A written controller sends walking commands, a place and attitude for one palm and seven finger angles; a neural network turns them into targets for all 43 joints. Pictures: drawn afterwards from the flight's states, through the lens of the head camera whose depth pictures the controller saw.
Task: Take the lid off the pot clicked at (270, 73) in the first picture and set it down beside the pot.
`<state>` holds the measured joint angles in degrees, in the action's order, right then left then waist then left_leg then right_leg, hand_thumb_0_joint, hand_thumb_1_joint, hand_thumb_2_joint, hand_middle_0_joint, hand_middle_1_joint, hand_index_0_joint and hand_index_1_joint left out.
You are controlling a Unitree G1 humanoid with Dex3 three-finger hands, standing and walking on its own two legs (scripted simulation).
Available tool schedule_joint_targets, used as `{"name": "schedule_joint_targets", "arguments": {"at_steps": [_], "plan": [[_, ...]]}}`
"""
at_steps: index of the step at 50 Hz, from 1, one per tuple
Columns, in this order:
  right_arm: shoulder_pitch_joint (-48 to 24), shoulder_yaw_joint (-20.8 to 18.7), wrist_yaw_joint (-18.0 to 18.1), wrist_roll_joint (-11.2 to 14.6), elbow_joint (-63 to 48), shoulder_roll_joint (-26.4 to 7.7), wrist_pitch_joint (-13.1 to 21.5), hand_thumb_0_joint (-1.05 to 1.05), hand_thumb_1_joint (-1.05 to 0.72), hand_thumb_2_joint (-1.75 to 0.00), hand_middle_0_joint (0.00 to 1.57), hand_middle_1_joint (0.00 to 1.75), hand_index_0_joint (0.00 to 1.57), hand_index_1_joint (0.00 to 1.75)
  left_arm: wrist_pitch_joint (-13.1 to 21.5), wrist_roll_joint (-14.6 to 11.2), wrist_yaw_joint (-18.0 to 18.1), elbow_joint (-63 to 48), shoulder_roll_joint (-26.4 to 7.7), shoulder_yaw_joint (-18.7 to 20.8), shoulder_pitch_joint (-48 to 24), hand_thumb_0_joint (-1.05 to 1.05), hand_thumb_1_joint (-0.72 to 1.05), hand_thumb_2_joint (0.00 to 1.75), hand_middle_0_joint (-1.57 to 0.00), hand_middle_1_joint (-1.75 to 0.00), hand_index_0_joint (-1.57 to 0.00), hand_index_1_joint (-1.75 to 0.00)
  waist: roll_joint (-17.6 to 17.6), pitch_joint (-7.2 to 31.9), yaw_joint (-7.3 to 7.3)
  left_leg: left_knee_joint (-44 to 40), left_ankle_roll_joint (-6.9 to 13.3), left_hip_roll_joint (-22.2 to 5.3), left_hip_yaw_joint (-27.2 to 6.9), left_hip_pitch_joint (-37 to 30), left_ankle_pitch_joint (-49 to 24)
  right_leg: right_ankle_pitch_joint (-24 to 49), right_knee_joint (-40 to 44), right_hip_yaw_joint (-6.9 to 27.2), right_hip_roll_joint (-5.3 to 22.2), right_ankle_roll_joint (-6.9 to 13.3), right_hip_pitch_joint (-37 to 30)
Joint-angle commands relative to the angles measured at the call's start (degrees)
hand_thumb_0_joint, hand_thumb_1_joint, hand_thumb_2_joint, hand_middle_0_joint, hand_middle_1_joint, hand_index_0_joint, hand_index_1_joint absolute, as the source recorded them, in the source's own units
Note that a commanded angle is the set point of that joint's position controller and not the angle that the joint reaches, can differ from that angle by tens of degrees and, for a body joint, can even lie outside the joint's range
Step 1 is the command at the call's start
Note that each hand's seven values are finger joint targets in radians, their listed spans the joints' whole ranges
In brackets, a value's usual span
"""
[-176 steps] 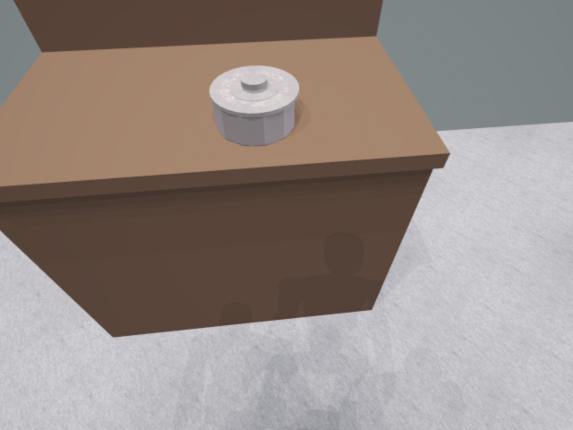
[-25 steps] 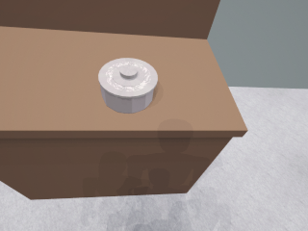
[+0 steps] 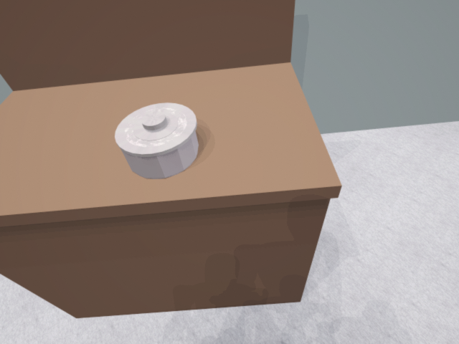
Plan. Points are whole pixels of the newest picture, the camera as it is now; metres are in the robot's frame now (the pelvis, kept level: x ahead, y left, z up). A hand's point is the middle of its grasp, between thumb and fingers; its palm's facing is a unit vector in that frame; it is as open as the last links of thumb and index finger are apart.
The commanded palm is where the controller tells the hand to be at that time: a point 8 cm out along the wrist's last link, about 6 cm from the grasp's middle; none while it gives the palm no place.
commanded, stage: look again from close up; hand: left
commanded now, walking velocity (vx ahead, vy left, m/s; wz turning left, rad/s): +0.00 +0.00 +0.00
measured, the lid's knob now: (154, 120) +0.53 +0.18 +0.13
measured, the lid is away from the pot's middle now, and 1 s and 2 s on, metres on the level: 0.00 0.00 0.00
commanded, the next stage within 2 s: lift the closed hand beside the body in 1.18 s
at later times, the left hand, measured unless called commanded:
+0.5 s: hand out of the picture -0.02 +0.17 -0.16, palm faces +0.07 -0.98 -0.20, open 7.4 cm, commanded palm none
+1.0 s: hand out of the picture +0.01 +0.20 -0.17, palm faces +0.05 -0.98 -0.20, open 7.4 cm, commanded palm none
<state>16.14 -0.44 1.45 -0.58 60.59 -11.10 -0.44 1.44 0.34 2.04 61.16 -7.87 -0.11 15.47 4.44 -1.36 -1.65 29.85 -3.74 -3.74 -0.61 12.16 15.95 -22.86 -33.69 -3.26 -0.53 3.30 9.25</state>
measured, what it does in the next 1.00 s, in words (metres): stands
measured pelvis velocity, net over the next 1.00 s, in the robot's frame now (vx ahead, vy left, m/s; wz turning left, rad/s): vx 0.00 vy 0.03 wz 0.00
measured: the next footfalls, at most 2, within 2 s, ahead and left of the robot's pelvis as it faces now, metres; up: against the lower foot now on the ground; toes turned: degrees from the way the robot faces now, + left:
none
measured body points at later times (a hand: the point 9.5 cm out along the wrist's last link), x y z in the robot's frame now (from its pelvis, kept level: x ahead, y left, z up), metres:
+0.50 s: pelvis +0.00 +0.00 +0.01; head +0.02 -0.01 +0.46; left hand -0.02 +0.22 -0.15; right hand +0.00 -0.21 -0.16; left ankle +0.00 +0.18 -0.73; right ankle -0.05 -0.08 -0.73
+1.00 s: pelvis +0.00 +0.03 +0.01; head +0.02 +0.02 +0.46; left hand +0.01 +0.25 -0.15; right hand -0.01 -0.18 -0.16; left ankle +0.00 +0.18 -0.73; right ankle -0.05 -0.08 -0.73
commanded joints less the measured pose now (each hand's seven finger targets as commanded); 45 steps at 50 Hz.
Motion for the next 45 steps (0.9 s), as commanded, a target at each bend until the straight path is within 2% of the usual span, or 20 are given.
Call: {"name": "schedule_joint_targets", "arguments": {"at_steps": [1,4,5,8,9,10,13,14,15,18,23,24,35,39,45], "plan": [[3.4,-0.5,0.3,-0.1,-0.9,-1.7,0.8,0.0,-0.9,-0.9,0.2,0.3,0.2,0.3,0.7,0.2,0.5,-2.1,-8.7,2.1,3.3,0.0,0.9,0.9,-0.2,-0.3,-0.2,-0.3,-8.4,-2.9,0.43,-1.1,2.8,0.3,1.4,-1.6,-7.8,24.8,12.0,8.5,8.1,0.0,4.4],[3.0,-0.4,0.5,0.1,-0.3,-1.2,1.0,0.0,-0.9,-0.9,0.2,0.3,0.2,0.3,0.9,0.2,0.4,-1.4,-8.8,2.2,4.8,0.0,0.9,0.9,-0.2,-0.3,-0.2,-0.3,-8.5,-1.7,0.94,-2.4,2.8,0.2,1.7,-2.1,-8.2,29.0,12.1,8.4,8.0,-0.5,2.0],[2.7,-0.5,0.6,0.1,0.0,-1.9,1.0,0.0,-0.9,-0.9,0.2,0.3,0.2,0.3,0.9,0.2,0.5,-1.2,-8.5,2.2,4.8,0.0,0.9,0.9,-0.2,-0.3,-0.2,-0.3,-7.2,-2.1,0.99,-1.8,2.7,0.2,1.7,-1.7,-8.3,29.5,12.3,8.6,8.1,-0.8,2.0],[2.6,-0.4,0.7,0.2,0.8,-1.3,0.9,0.0,-0.9,-0.9,0.2,0.3,0.2,0.3,0.9,0.2,0.6,-0.4,-8.5,2.3,6.1,0.0,0.9,0.9,-0.2,-0.3,-0.2,-0.3,-7.9,-2.3,1.31,-1.9,2.6,0.2,1.9,-0.6,-7.3,32.3,13.0,8.4,8.5,-1.3,0.2],[2.4,-0.3,0.8,0.3,0.9,-0.9,1.0,0.0,-0.9,-0.9,0.2,0.3,0.2,0.3,0.9,0.2,0.5,-0.1,-8.4,2.3,6.3,0.0,0.9,0.9,-0.2,-0.3,-0.2,-0.3,-8.6,-2.6,1.39,-2.7,2.6,0.0,1.9,-1.4,-7.4,31.2,13.3,8.4,8.1,-1.3,0.9],[2.4,-0.4,0.8,0.2,1.2,-1.5,1.0,0.0,-0.9,-0.9,0.2,0.3,0.2,0.3,0.8,0.2,0.6,0.0,-7.9,2.2,6.2,0.0,0.9,0.9,-0.2,-0.3,-0.2,-0.3,-6.8,-3.0,1.21,-2.6,2.7,0.0,1.7,-1.9,-7.8,30.1,13.3,8.3,8.1,-1.3,1.6],[3.2,-0.2,0.8,0.2,2.2,-1.2,1.1,0.0,-0.9,-0.9,0.2,0.3,0.2,0.3,0.8,0.2,0.5,0.4,-7.5,2.1,6.4,0.0,0.9,0.9,-0.2,-0.3,-0.2,-0.3,-5.0,-3.1,1.01,-3.5,2.8,-0.7,1.1,-2.5,-10.1,26.2,13.3,7.4,7.2,-0.9,2.2],[3.1,-0.2,0.8,0.2,2.3,-0.8,1.3,0.0,-0.9,-0.9,0.2,0.3,0.2,0.3,0.7,0.2,0.4,0.4,-7.4,2.1,6.7,0.0,0.9,0.9,-0.2,-0.3,-0.2,-0.3,-6.1,-3.2,1.33,-4.2,2.9,-0.8,0.9,-2.8,-10.5,24.2,13.5,6.9,6.6,-1.1,2.5],[3.1,-0.4,0.8,0.2,2.4,-1.4,1.3,0.0,-0.9,-0.9,0.2,0.3,0.2,0.3,0.7,0.3,0.4,0.5,-6.9,2.1,6.7,0.0,0.9,0.9,-0.2,-0.3,-0.2,-0.3,-5.3,-3.7,1.26,-3.7,2.9,-0.8,0.9,-2.5,-10.8,23.5,13.6,6.9,6.6,-1.2,2.9],[3.4,-0.2,0.8,0.2,2.9,-1.1,1.5,0.0,-0.9,-0.9,0.2,0.3,0.2,0.3,0.8,0.2,0.5,1.0,-6.8,2.1,7.3,0.0,0.9,0.9,-0.2,-0.3,-0.2,-0.3,-5.1,-2.4,1.39,-3.8,2.8,-1.0,0.9,-2.2,-12.4,26.1,12.7,6.2,6.6,-1.1,1.0],[3.3,-0.3,0.9,0.2,3.2,-0.8,1.7,0.0,-0.9,-0.9,0.2,0.3,0.2,0.3,0.7,0.2,0.5,1.1,-6.3,2.1,7.5,0.0,0.9,0.9,-0.2,-0.3,-0.2,-0.3,-4.8,-2.4,1.73,-4.2,3.0,-1.1,0.6,-2.1,-13.5,25.0,11.9,5.4,6.3,-0.9,0.9],[3.2,-0.3,0.9,0.2,3.3,-0.5,1.8,0.0,-0.9,-0.9,0.2,0.3,0.2,0.3,0.6,0.1,0.4,1.1,-6.4,2.1,7.3,0.0,0.9,0.9,-0.2,-0.3,-0.2,-0.3,-5.7,-2.3,1.86,-5.0,3.1,-1.4,0.4,-2.6,-13.5,23.5,11.8,5.0,6.0,-0.8,1.1],[3.7,-0.5,0.7,0.0,3.7,-1.1,2.0,0.0,-0.9,-0.9,0.2,0.3,0.2,0.3,0.2,0.1,0.3,0.6,-6.2,2.2,5.9,0.0,0.9,0.9,-0.2,-0.3,-0.2,-0.3,-4.1,-3.2,2.15,-6.0,3.9,-1.5,-1.0,-1.5,-14.2,16.6,11.1,4.4,5.7,-1.0,2.0],[3.9,-0.5,0.7,0.0,3.7,-0.7,2.2,0.0,-0.9,-0.9,0.2,0.3,0.2,0.3,0.2,0.1,0.3,0.5,-6.3,2.3,5.8,0.0,0.9,0.9,-0.2,-0.3,-0.2,-0.3,-3.9,-1.6,2.27,-6.0,4.2,-1.6,-1.0,-2.7,-15.8,18.0,10.5,4.3,5.6,-0.9,1.3],[3.6,-0.7,0.7,0.0,3.7,-1.1,2.1,0.0,-0.9,-0.9,0.2,0.3,0.2,0.3,0.3,0.2,0.3,0.4,-6.1,2.2,5.5,0.0,0.9,0.9,-0.2,-0.3,-0.2,-0.3,-4.8,-2.2,2.23,-5.6,4.2,-1.3,-1.2,-2.4,-16.0,18.7,10.6,4.4,6.0,-1.0,1.8]]}}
